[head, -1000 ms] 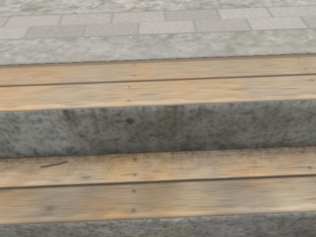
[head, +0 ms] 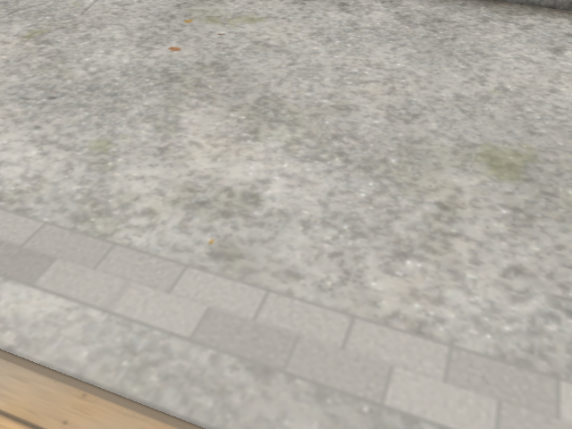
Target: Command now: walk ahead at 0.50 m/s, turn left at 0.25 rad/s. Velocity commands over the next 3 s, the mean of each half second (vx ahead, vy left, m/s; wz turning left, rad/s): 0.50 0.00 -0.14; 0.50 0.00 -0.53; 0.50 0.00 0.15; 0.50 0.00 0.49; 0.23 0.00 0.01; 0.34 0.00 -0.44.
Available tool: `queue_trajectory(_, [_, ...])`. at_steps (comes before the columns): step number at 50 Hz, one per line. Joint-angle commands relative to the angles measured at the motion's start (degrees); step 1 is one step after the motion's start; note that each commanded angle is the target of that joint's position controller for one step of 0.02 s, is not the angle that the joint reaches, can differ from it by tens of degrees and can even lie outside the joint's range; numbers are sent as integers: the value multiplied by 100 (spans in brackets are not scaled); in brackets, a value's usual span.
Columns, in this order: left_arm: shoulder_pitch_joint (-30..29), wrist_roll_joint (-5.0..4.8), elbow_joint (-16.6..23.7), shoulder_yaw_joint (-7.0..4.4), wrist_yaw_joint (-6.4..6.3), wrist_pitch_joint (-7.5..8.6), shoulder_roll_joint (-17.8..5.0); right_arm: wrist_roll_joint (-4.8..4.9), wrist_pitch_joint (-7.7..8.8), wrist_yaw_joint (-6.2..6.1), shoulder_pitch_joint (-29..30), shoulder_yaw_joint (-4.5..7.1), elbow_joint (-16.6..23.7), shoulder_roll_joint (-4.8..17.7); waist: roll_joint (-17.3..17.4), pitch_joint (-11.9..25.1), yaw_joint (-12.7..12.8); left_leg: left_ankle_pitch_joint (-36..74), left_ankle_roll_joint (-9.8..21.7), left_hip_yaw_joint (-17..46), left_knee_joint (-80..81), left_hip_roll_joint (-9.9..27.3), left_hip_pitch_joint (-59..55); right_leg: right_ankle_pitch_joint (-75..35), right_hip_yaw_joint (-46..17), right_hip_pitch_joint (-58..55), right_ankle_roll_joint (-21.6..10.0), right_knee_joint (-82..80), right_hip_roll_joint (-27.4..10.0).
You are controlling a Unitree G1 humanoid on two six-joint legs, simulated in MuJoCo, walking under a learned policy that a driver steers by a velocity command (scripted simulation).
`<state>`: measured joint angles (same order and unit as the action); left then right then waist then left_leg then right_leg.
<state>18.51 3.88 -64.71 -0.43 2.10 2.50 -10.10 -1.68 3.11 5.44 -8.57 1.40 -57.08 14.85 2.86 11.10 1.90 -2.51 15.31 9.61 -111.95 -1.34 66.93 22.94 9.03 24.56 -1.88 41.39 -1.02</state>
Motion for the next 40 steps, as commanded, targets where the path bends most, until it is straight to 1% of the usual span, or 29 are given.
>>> queue_trajectory(1, [-438,270,160,93,128,159,277,55,-88,30,674,-358,502,-732,-600,-909,-254,-619,226,-549,-1211,241,1357,-155,-1308,-171,-1118,-2805,-1065])
queue_trajectory(3, [92,484,-174,180,118,105,280,97,-147,-103,1240,-561,941,-843,-489,-1085,-265,-975,479,-210,-1886,313,2644,-162,-1605,-894,-1138,-3066,-1445])
queue_trajectory(4, [318,542,-267,209,96,139,275,118,-160,-158,1450,-597,1084,-795,-276,-1125,-201,-906,535,-159,-1506,404,3021,-265,-1408,-1364,-1066,-3116,-1482])
queue_trajectory(5, [426,563,-288,224,129,205,192,62,-180,-197,1915,-601,1413,-643,-61,-855,-178,-577,483,-549,32,655,2672,-288,-1005,-1444,-956,-3307,-1358])
queue_trajectory(6, [925,581,-423,216,182,229,124,50,-259,-259,2518,-580,1701,-383,-247,-647,70,-270,304,-826,751,944,2273,-655,-947,-1388,-939,-3521,-1414])
queue_trajectory(7, [1349,552,-488,227,206,245,89,31,-350,-259,2759,-582,1833,-361,-558,-575,157,-214,202,-1086,773,1065,2079,-913,-926,-1365,-962,-3640,-1376])
queue_trajectory(8, [1000,413,-342,226,415,232,21,-70,-545,-203,3315,-705,2031,-473,-671,-845,-27,-1323,120,-1363,1581,1081,484,-1068,-604,6,-988,-4470,-1452])
queue_trajectory(9, [964,156,-220,261,497,308,71,-158,-622,-62,3393,-725,2051,-558,-790,-825,-25,-1682,-117,-1824,1763,919,-777,-1211,-515,772,-1212,-4625,-1445])
queue_trajectory(10, [1310,-59,-277,234,552,426,-209,-170,-572,53,3347,-679,2069,-463,-1170,-733,-121,-2309,-241,-1941,1907,584,-1195,-3250,-558,367,-1347,-4323,-1479])
queue_trajectory(12, [1627,-227,-222,88,537,572,-762,-157,-450,63,2814,-613,1839,-374,-1467,-275,-288,-3100,-310,-1891,3262,296,-1239,-6207,-450,-1821,-1082,-3430,-1540])
queue_trajectory(13, [1631,-218,-151,32,538,632,-864,-251,-362,20,2236,-585,1657,-342,-1554,163,-444,-2615,-231,-1660,3442,228,-1944,-7752,-420,-2341,-855,-2941,-1556])
queue_trajectory(14, [1509,-234,-51,-113,507,677,-987,-251,-315,-17,1560,-555,1518,-254,-1369,700,-601,-1469,-160,-1184,3460,225,-3205,-8500,-479,-1869,-656,-2184,-1315])
queue_trajectory(15, [1811,-78,-1,-110,521,717,-844,-35,-289,-66,900,-493,1397,70,-483,1237,-681,-1794,14,125,4261,654,-4916,-7830,-889,-142,-664,-903,-1032])
queue_trajectory(16, [1464,91,181,-69,542,671,-461,-174,-340,-153,-299,-329,1066,509,228,1659,-1146,-2925,98,1637,5858,1153,-6114,-5802,-1395,1048,-842,275,-588])
queue_trajectory(17, [1264,165,185,-73,589,566,111,-307,-272,-173,-1296,-90,487,1013,1240,1390,-1287,-4074,70,3300,7781,1851,-5806,-2645,-1869,1923,-776,2715,-104])
queue_trajectory(18, [1258,-48,-11,-192,539,473,-9,-154,-80,-183,-1505,24,243,1077,1138,1024,-1289,-4785,-132,3925,8330,2047,-4971,-2680,-2543,2148,-577,5570,27])
queue_trajectory(19, [1082,-76,33,-196,478,489,89,-58,80,-228,-936,3,199,1026,1245,328,-886,-4762,-317,3243,8176,1964,-4175,-2773,-2692,2616,-583,6906,51])
queue_trajectory(21, [567,-195,310,-110,373,609,157,22,182,-205,-3,-97,22,268,-191,-34,-299,-2683,-509,2102,7903,2168,-3947,-2727,-2511,3217,-680,7783,-28])
queue_trajectory(22, [256,-156,413,-138,257,570,10,-118,219,-170,69,-168,-84,-82,-571,-25,-85,-1684,-601,1782,7930,2311,-3875,-2829,-2379,3308,-630,7422,-224])
queue_trajectory(23, [-8,-217,538,-124,191,475,52,-187,229,-203,190,-227,-94,-397,-605,-101,113,-944,-687,1361,8051,2294,-3852,-2712,-2373,3285,-698,7141,-304])
queue_trajectory(24, [-118,-242,556,-124,202,410,102,-218,264,-274,298,-228,-112,-520,-481,-272,292,-595,-882,819,8153,2154,-3807,-2628,-2351,3317,-797,6909,-364])
queue_trajectory(26, [-518,-218,653,-188,278,362,5,-203,326,-379,388,-181,41,-585,-384,-571,302,-837,-857,-386,8581,1823,-3703,-2160,-1998,3118,-868,6361,-369])
queue_trajectory(27, [-569,-108,697,-201,345,375,58,-233,399,-430,409,-185,128,-616,-125,-730,322,-690,-815,-865,8914,1663,-3791,-2098,-1845,3026,-915,6375,-359])
queue_trajectory(28, [-763,-114,771,-193,383,389,7,-306,450,-483,365,-167,93,-623,-251,-863,300,-751,-971,-1362,9184,1435,-3823,-2513,-1920,3094,-994,5960,-358])
queue_trajectory(29, [-897,-63,835,-209,412,424,-87,-292,480,-500,198,-162,172,-531,-106,-823,170,-385,-748,-1451,9353,1572,-4084,-2534,-1891,3045,-899,5646,-382])
queue_trajectory(32, [-1681,-143,1232,-267,379,437,-367,-525,506,-478,-511,-124,42,-262,-81,-672,-158,642,-612,-2109,9623,1479,-5614,-2730,-1603,3614,-730,4184,-410])
queue_trajectory(33, [-1865,-166,1293,-252,341,415,-309,-601,517,-465,-756,-105,5,-186,-101,-651,-246,1006,-609,-2274,9766,1521,-6085,-2772,-1479,3633,-624,3401,-521])
queue_trajectory(38, [-2537,-169,1558,-217,327,133,-25,-346,604,-293,-1370,-20,-231,53,65,-999,-346,2404,-483,-2681,10261,1914,-6843,-2063,-794,2526,-392,1126,-545])
queue_trajectory(40, [-2625,-132,1587,-236,289,103,-10,-288,607,-355,-1324,50,-200,89,52,-1124,-329,2827,-503,-2727,10178,1993,-7464,-1754,-684,2449,-408,528,-401])
